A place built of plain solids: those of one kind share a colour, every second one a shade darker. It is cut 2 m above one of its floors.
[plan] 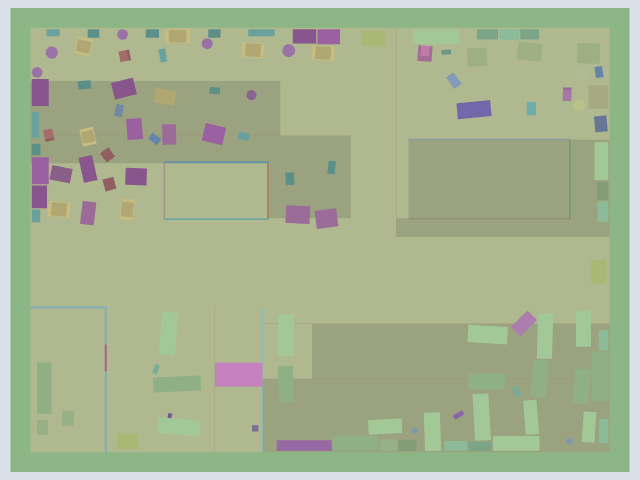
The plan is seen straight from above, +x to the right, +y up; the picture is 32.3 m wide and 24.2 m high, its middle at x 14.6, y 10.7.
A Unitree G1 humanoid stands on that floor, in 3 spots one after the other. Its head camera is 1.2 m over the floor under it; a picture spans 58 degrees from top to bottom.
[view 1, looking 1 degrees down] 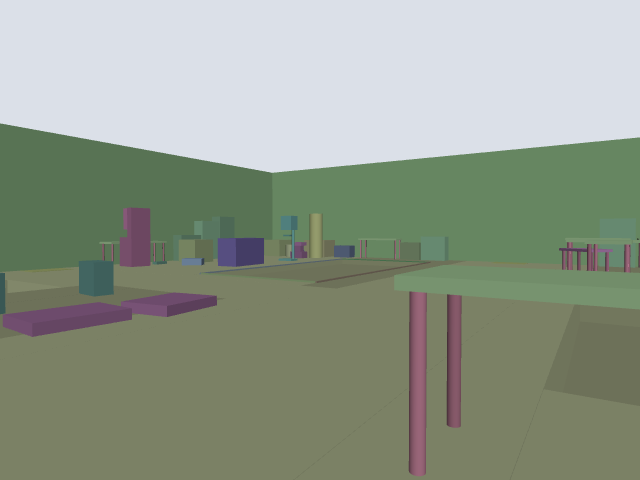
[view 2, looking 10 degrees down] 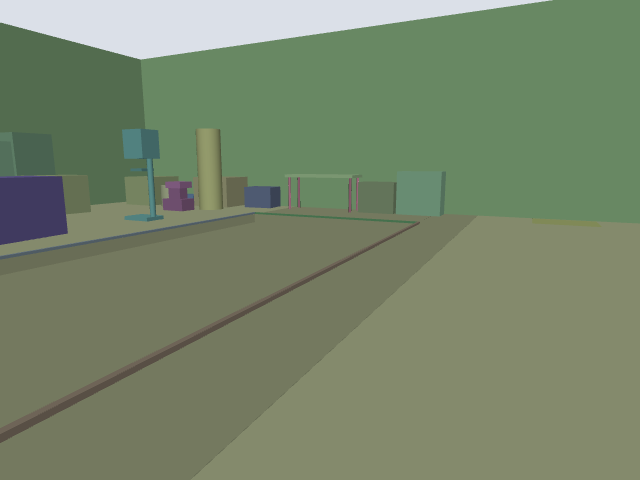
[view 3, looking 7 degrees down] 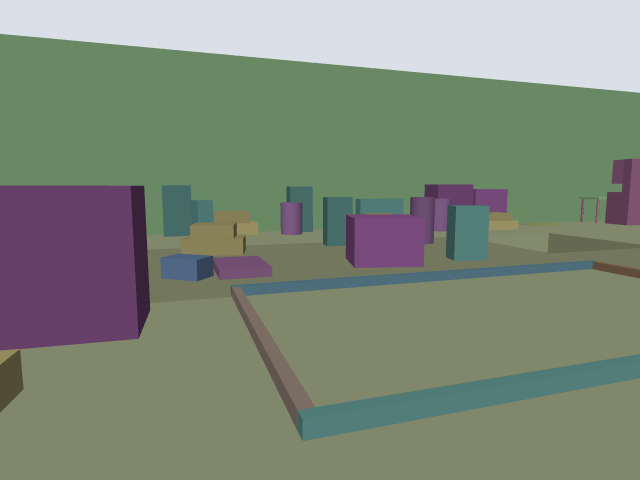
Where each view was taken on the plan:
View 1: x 10.50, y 6.11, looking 33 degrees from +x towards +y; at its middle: dust_extractor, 20.34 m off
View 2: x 18.49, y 9.75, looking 26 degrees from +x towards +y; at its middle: floor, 8.06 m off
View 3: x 6.19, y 9.85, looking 72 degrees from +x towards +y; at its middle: floor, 9.85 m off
